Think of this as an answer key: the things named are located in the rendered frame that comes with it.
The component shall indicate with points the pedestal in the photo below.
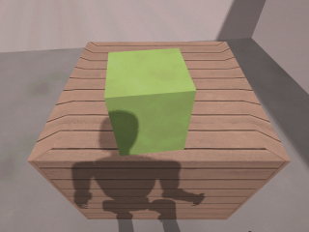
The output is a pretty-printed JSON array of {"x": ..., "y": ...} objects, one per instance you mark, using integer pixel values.
[{"x": 231, "y": 149}]

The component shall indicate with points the carton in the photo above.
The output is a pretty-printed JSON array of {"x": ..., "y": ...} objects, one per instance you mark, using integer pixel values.
[{"x": 149, "y": 95}]

